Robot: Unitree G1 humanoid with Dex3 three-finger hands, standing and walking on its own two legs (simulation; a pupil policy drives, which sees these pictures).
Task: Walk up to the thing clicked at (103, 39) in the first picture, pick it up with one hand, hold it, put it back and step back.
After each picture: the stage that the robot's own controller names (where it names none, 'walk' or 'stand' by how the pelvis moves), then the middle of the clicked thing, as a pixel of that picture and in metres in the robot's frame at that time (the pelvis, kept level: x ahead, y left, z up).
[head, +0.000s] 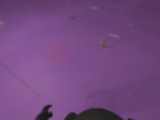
stand; (102, 42) +1.69 -0.29 -0.65
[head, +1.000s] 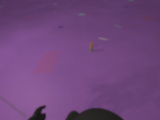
walk; (91, 47) +1.57 +0.09 -0.62
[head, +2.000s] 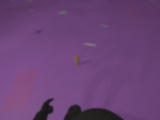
walk; (77, 60) +0.99 +0.30 -0.64
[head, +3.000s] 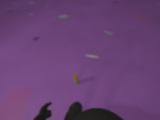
walk; (76, 79) +0.61 +0.26 -0.64
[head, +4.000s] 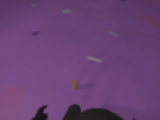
stand; (75, 85) +0.47 +0.21 -0.63
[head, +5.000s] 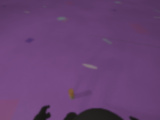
stand; (71, 94) +0.41 +0.21 -0.65
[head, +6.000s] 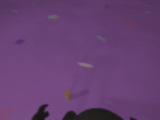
stand; (68, 95) +0.36 +0.25 -0.64
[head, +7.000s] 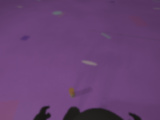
stand; (72, 92) +0.37 +0.21 -0.65
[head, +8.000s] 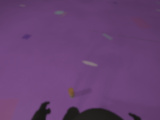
stand; (71, 93) +0.37 +0.21 -0.65
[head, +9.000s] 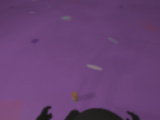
stand; (75, 97) +0.35 +0.20 -0.65
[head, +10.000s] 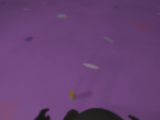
stand; (72, 95) +0.36 +0.20 -0.65
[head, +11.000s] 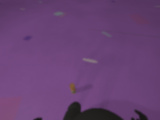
rise first; (72, 88) +0.43 +0.23 -0.63
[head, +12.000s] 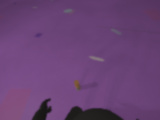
rise first; (77, 85) +0.46 +0.21 -0.64
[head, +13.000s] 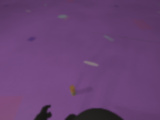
stand; (72, 90) +0.44 +0.22 -0.65
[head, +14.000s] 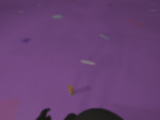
stand; (71, 90) +0.43 +0.25 -0.65
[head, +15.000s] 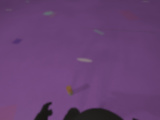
stand; (69, 90) +0.38 +0.26 -0.64
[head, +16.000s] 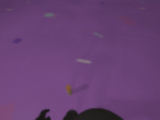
stand; (69, 90) +0.42 +0.25 -0.65
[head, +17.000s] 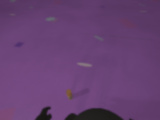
stand; (69, 94) +0.39 +0.25 -0.66
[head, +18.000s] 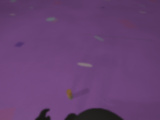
stand; (69, 94) +0.39 +0.24 -0.66
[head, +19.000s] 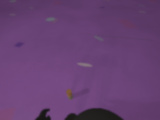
stand; (69, 94) +0.39 +0.24 -0.66
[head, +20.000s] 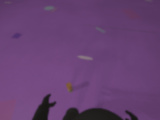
go down; (69, 87) +0.41 +0.24 -0.64
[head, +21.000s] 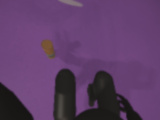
go down; (49, 50) +0.46 +0.29 -0.22
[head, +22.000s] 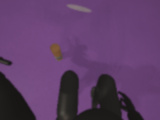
close in; (57, 53) +0.46 +0.28 -0.25
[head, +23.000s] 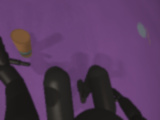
close in; (24, 46) +0.44 +0.32 -0.16
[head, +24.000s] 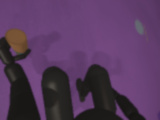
close; (20, 46) +0.44 +0.33 -0.16
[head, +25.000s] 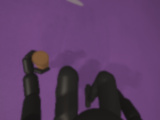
lift; (42, 63) +0.31 +0.30 -0.12
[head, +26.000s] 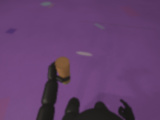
lift; (64, 72) +0.31 +0.18 +0.05
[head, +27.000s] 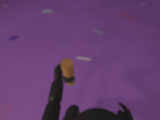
hold; (69, 74) +0.32 +0.15 +0.03
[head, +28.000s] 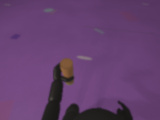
hold; (68, 73) +0.32 +0.16 +0.03
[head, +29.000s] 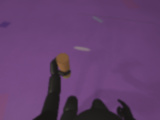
crouch; (64, 67) +0.36 +0.18 -0.01
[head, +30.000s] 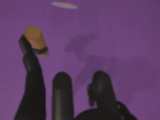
lower; (40, 44) +0.48 +0.28 -0.05
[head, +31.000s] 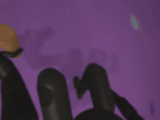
lower; (10, 45) +0.44 +0.34 -0.16
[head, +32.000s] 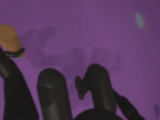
lower; (12, 45) +0.43 +0.34 -0.16
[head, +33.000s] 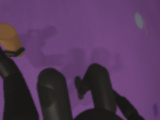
lower; (12, 44) +0.44 +0.34 -0.16
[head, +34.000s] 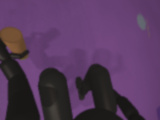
lower; (18, 47) +0.43 +0.33 -0.16
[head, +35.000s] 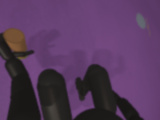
open; (19, 47) +0.44 +0.33 -0.16
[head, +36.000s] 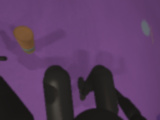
stand; (27, 43) +0.43 +0.32 -0.17
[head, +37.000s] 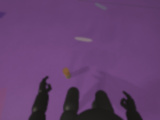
stand; (67, 73) +0.44 +0.24 -0.48
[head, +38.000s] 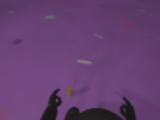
stand; (69, 92) +0.42 +0.23 -0.60
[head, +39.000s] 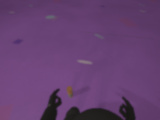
stand; (70, 92) +0.42 +0.22 -0.60
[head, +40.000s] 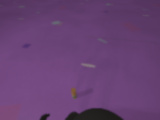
stand; (74, 93) +0.44 +0.21 -0.65
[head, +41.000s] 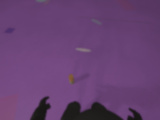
walk; (71, 79) +0.47 +0.21 -0.63
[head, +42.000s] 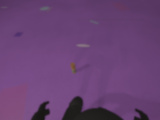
walk; (73, 68) +0.72 +0.29 -0.63
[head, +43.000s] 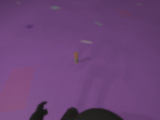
stand; (76, 57) +1.01 +0.26 -0.63
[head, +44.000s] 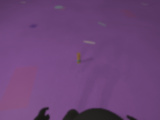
stand; (78, 58) +1.01 +0.22 -0.65
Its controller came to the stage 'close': yes
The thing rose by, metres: 0.67
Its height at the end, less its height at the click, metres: +0.00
